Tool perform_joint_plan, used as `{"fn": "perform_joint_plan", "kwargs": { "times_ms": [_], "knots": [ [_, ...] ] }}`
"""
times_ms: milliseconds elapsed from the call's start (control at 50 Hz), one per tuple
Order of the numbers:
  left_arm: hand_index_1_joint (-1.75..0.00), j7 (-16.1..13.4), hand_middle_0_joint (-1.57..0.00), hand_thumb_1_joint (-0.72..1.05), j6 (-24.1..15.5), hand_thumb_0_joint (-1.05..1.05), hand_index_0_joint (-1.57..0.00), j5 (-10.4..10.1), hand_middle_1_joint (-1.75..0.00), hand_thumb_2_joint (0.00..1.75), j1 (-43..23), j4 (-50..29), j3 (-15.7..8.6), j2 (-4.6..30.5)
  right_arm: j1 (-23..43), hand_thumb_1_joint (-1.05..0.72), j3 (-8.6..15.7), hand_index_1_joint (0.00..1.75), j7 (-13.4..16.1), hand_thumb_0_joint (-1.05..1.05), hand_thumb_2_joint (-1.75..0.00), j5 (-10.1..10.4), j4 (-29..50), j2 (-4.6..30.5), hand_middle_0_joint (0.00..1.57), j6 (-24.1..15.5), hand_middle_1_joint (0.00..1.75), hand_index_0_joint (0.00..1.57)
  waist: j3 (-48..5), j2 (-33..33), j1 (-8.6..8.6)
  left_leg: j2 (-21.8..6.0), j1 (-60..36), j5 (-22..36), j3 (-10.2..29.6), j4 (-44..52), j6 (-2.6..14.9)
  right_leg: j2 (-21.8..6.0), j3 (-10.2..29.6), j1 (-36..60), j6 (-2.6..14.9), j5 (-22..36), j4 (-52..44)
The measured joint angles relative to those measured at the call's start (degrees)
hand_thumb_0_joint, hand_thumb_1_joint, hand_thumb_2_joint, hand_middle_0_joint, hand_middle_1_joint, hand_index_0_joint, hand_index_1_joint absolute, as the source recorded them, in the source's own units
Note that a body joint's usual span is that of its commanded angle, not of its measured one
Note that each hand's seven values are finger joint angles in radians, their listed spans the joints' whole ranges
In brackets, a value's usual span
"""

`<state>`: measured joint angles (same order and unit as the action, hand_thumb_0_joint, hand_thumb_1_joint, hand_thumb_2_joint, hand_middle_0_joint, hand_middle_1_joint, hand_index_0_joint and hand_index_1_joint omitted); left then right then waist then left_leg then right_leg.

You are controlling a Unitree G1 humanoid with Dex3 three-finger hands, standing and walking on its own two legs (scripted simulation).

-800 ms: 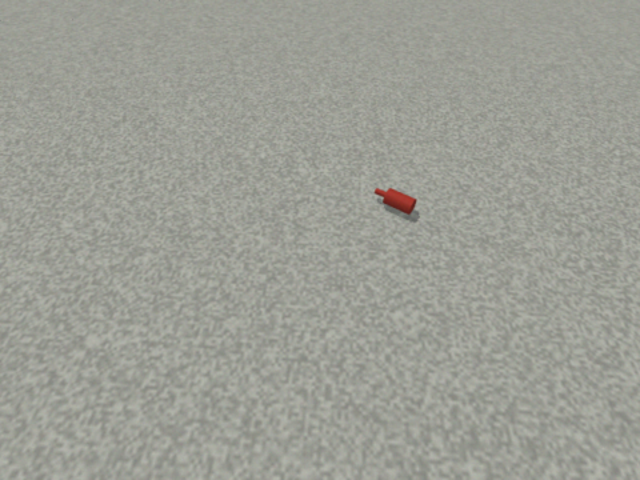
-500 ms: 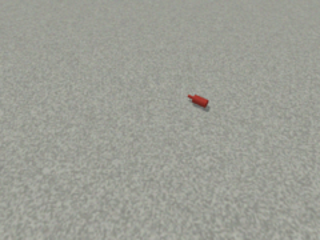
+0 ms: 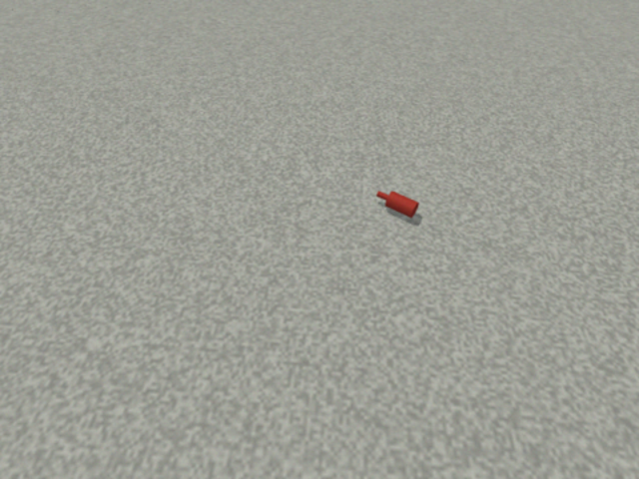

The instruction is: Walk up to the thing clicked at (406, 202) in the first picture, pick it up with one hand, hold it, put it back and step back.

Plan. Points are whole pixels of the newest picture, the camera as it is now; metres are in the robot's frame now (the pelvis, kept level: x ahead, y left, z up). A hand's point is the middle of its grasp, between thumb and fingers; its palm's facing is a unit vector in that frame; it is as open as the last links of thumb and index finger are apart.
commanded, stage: stand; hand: left
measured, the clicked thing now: (396, 201) +1.35 -0.38 -0.75
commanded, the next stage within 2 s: walk up in 0.32 s
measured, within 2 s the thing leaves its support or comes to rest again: neither
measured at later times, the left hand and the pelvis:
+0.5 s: hand out of the picture +0.10 +0.25 -0.15, palm faces -0.16 -0.92 -0.35, open 7.4 cm; pelvis +0.01 -0.02 +0.00, yaw -8 degrees
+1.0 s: hand (235, 388) +0.29 +0.14 -0.15, palm faces -0.33 -0.88 -0.35, open 7.4 cm; pelvis +0.19 -0.11 -0.01, yaw -23 degrees
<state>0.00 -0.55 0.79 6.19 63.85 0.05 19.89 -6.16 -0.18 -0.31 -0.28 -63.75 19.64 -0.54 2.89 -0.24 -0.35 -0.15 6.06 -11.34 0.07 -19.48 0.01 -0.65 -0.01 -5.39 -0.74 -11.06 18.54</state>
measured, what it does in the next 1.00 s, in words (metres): walks ahead, turning right: right foot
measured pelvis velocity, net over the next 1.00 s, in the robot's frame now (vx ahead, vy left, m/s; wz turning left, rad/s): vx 0.19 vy -0.11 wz -0.39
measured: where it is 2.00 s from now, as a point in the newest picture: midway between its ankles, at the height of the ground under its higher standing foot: (377, 346)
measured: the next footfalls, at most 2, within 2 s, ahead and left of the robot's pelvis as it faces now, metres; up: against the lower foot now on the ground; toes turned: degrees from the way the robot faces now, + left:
right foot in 0.64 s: +0.13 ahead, -0.23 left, +0.00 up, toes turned -20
left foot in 1.10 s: +0.46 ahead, -0.04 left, +0.00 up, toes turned -20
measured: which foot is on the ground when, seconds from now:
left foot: down 0.00-0.66, up 0.68-1.00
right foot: down 0.00-0.36, up 0.38-0.62, down 0.64-1.00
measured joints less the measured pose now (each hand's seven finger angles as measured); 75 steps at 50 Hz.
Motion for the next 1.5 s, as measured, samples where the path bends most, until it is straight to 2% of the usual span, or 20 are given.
{"fn": "perform_joint_plan", "kwargs": {
  "times_ms": [320, 360, 400, 460, 500, 560, 640, 680, 720, 780, 840, 940, 1060, 1100, 1140, 1200, 1240, 1300, 1400, 1500],
  "knots": [
    [-0.3, 0.1, -0.2, 0.91, 0.1, 0.0, -0.2, 0.1, -0.3, 0.9, 0.6, 0.0, -0.2, 0.2, -0.5, -0.9, 0.1, 0.3, 0.0, 0.0, -0.9, 0.0, 0.0, 0.1, 0.2, 0.0, 0.3, 0.21, 0.0, -0.1, -0.06, 0.1, -0.3, 0.5, -0.1, 0.7, 0.04, -0.1, 0.1, 0.1, -0.04, 0.3, -0.3],
    [-0.3, 1.6, -0.2, 0.9, 0.8, 0.0, -0.2, 0.7, -0.3, 0.9, 2.4, -2.2, -1.7, 0.5, -0.8, -0.9, 1.5, 0.3, -1.0, 0.0, -0.9, -0.8, 1.8, 0.1, 0.21, -0.3, 0.3, 0.21, -0.2, -0.4, -0.79, -0.2, 0.6, -2.3, -2.1, -1.7, 0.8, 0.2, 1.8, -2.6, 0.94, -3.8, 4.5],
    [-0.3, 2.9, -0.2, 0.9, 1.7, 0.0, -0.2, 1.2, -0.3, 0.9, 4.5, -3.3, -2.7, 1.1, -1.0, -0.9, 3.0, 0.3, -1.5, 0.0, -0.9, -1.2, 4.3, 0.5, 0.21, -1.6, 0.3, 0.21, -0.4, -0.2, -1.11, -1.0, 0.7, -2.3, -4.9, -2.7, 1.12, 0.0, 1.3, -8.2, 1.62, -9.6, 15.4],
    [-0.3, 4.6, -0.2, 0.9, 2.8, 0.0, -0.2, 1.7, -0.3, 0.9, 5.9, -4.0, -3.7, 2.5, -2.5, -0.9, 4.4, 0.3, -1.6, 0.0, -0.9, -1.3, 7.4, 1.5, 0.21, -2.9, 0.3, 0.21, -0.5, 0.2, 0.44, -2.2, -0.4, -3.4, -6.9, -2.5, 0.75, -1.2, 0.1, -15.7, 1.54, -12.0, 27.8],
    [-0.3, 5.6, -0.2, 0.91, 2.7, 0.01, -0.2, 1.5, -0.3, 0.9, 6.3, -5.1, -4.4, 3.5, -4.1, -0.9, 5.0, 0.3, -1.8, 0.0, -0.9, -1.7, 8.1, 2.5, 0.21, -3.0, 0.3, 0.21, -0.4, 0.6, 0.78, -3.2, -1.9, -3.9, -7.5, -1.7, 0.37, -2.7, -0.4, -18.2, 1.34, -11.6, 29.7],
    [-0.3, 6.7, -0.2, 0.91, 1.9, 0.01, -0.2, 1.1, -0.3, 0.9, 7.4, -7.4, -5.4, 4.8, -5.5, -0.9, 5.8, 0.3, -2.4, 0.0, -0.9, -2.4, 8.1, 4.6, 0.21, -2.2, 0.3, 0.21, -0.4, 1.2, 0.01, -5.0, -4.3, -6.1, -9.7, -2.6, -0.96, -5.3, -1.1, -19.2, 0.94, -8.9, 26.1],
    [-0.3, 6.8, -0.2, 0.91, 1.1, 0.0, -0.2, 1.2, -0.3, 0.9, 9.1, -8.8, -6.4, 6.5, -6.1, -0.9, 6.6, 0.3, -2.7, 0.01, -0.9, -2.5, 8.7, 6.6, 0.21, -1.3, 0.3, 0.21, -1.1, 1.4, -0.04, -7.6, -4.8, -13.6, -12.0, -10.9, -1.96, -6.6, -2.7, -16.5, 0.79, -4.5, 19.8],
    [-0.3, 5.8, -0.2, 0.91, -0.2, 0.0, -0.2, 1.4, -0.3, 0.9, 9.1, -9.3, -7.0, 6.1, -5.8, -0.9, 6.8, 0.3, -2.5, 0.01, -0.9, -2.5, 8.9, 7.8, 0.21, -0.5, 0.3, 0.21, -0.8, 4.1, -0.25, -10.5, -1.3, -18.9, -8.5, -22.6, 0.46, -3.9, -4.1, -16.5, 0.37, -4.7, 23.2],
    [-0.3, 4.7, -0.2, 0.91, -1.4, 0.0, -0.2, 1.2, -0.3, 0.9, 9.6, -10.5, -7.0, 5.1, -5.4, -0.9, 6.4, 0.3, -2.5, 0.01, -0.9, -1.9, 9.1, 7.7, 0.2, 0.5, 0.3, 0.21, -0.5, 4.9, -1.31, -7.8, 5.1, -20.1, -3.1, -36.8, 0.51, -2.2, -4.2, -16.3, 0.95, -7.5, 25.3],
    [-0.3, 3.9, -0.2, 0.91, -1.8, 0.0, -0.2, 0.2, -0.3, 0.9, 11.3, -10.8, -5.5, 2.6, -3.8, -0.91, 5.2, 0.3, -3.4, 0.01, -0.9, -0.9, 9.6, 7.0, 0.2, 0.2, 0.3, 0.2, 0.4, 5.4, -2.49, -4.6, 13.2, -15.4, -1.8, -45.6, 0.46, -0.2, -2.9, -12.1, 2.07, -6.6, 20.0],
    [-0.3, 3.3, -0.2, 0.9, -2.1, 0.0, -0.2, -0.1, -0.3, 0.9, 13.2, -10.8, -4.2, 1.3, -3.1, -0.91, 4.2, 0.3, -4.2, 0.01, -0.9, -0.1, 11.6, 5.6, 0.2, -0.8, 0.3, 0.2, 1.3, 5.1, -2.82, -4.6, 19.2, -9.9, -1.8, -42.9, 0.77, 1.2, -1.3, -7.1, 2.08, -4.5, 13.0],
    [-0.3, 3.0, -0.21, 0.9, -3.1, 0.0, -0.2, -0.3, -0.3, 0.9, 15.9, -11.6, -3.4, 0.9, -4.3, -0.9, 3.9, 0.3, -5.3, 0.01, -0.9, -1.1, 13.9, 4.3, 0.2, -0.7, 0.3, 0.21, 1.1, 3.9, -2.8, -6.6, 24.3, -4.0, 0.3, -31.6, -0.55, 2.5, 1.2, -2.1, 1.91, -5.2, 7.9],
    [-0.3, 2.7, -0.21, 0.9, -4.2, 0.0, -0.2, 0.0, -0.3, 0.9, 16.8, -13.8, -3.2, 2.2, -5.4, -0.9, 5.2, 0.3, -5.5, 0.01, -0.9, -1.8, 14.1, 5.4, 0.2, -0.5, 0.3, 0.21, 0.8, 3.4, -2.26, -7.2, 23.1, 0.3, 0.3, -19.0, -1.05, 2.2, 3.4, 1.6, -0.52, -11.2, 9.1],
    [-0.3, 2.4, -0.21, 0.9, -4.0, 0.0, -0.21, 0.2, -0.3, 0.9, 16.7, -14.1, -3.2, 3.4, -5.6, -0.9, 5.7, 0.3, -5.4, 0.01, -0.9, -1.8, 14.6, 5.4, 0.2, -1.3, 0.3, 0.21, 0.5, 2.1, -1.54, -6.0, 20.7, 2.7, -1.2, -16.1, -0.5, 0.7, 4.4, 1.5, -1.19, -15.2, 12.9],
    [-0.3, 1.5, -0.21, 0.9, -3.5, 0.01, -0.2, 0.1, -0.3, 0.9, 15.1, -13.6, -3.6, 4.6, -5.2, -0.9, 5.9, 0.3, -4.8, 0.01, -0.9, -2.1, 15.5, 4.5, 0.2, -2.8, 0.3, 0.21, 1.7, -0.9, -0.68, -4.3, 20.0, 0.4, -4.1, -19.7, 0.14, -1.1, 6.4, -3.0, 0.6, -17.1, 26.1],
    [-0.3, 0.6, -0.2, 0.9, -3.0, 0.01, -0.2, -0.4, -0.3, 0.9, 13.0, -13.3, -2.9, 5.5, -5.9, -0.9, 5.5, 0.3, -4.2, 0.0, -0.9, -1.0, 16.4, 3.2, 0.2, -3.6, 0.3, 0.21, 2.2, -1.2, 1.29, -4.6, 16.6, -3.1, -5.7, -19.6, 0.95, 1.5, 5.7, -12.2, 3.0, -14.4, 44.8],
    [-0.3, 1.0, -0.2, 0.91, -3.4, 0.01, -0.2, -0.8, -0.3, 0.9, 11.8, -13.4, -2.8, 6.3, -7.3, -0.9, 5.0, 0.3, -3.9, 0.0, -0.9, -0.6, 16.3, 2.3, 0.2, -3.3, 0.3, 0.21, 1.9, -1.7, 2.16, -4.1, 12.6, -2.8, -6.8, -15.5, 1.14, 1.1, 3.9, -16.8, 3.29, -9.8, 48.0],
    [-0.3, 1.7, -0.2, 0.91, -3.6, 0.01, -0.2, -1.5, -0.3, 0.9, 10.4, -14.3, -3.2, 7.1, -10.1, -0.9, 4.1, 0.3, -3.5, 0.0, -0.9, -0.3, 16.1, 1.8, 0.21, -3.8, 0.3, 0.21, 1.3, -2.5, 3.04, -2.7, 7.3, -2.5, -8.5, -9.7, 1.63, -0.1, 3.3, -21.8, 2.73, -4.9, 45.7],
    [-0.3, 2.4, -0.2, 0.91, -2.3, 0.0, -0.2, -1.4, -0.3, 0.9, 8.2, -15.4, -3.5, 6.7, -14.2, -0.9, 3.7, 0.3, -2.8, 0.0, -0.9, -0.5, 15.7, 2.3, 0.21, -3.8, 0.3, 0.21, 1.4, -1.9, 3.63, -0.9, 0.6, -4.5, -10.6, -5.2, 2.26, -1.2, 3.3, -25.8, 1.56, -2.3, 36.9],
    [-0.3, 3.2, -0.2, 0.91, -1.5, 0.0, -0.2, -0.9, -0.3, 0.9, 6.2, -16.0, -3.1, 4.8, -15.8, -0.9, 3.8, 0.3, -2.9, 0.0, -0.9, -0.9, 15.8, 3.2, 0.21, -2.6, 0.3, 0.21, 2.3, -0.6, 4.44, 0.0, -4.1, -8.6, -12.6, -5.0, 1.72, -2.3, 0.0, -24.9, 1.94, 1.4, 23.6]
  ]
}}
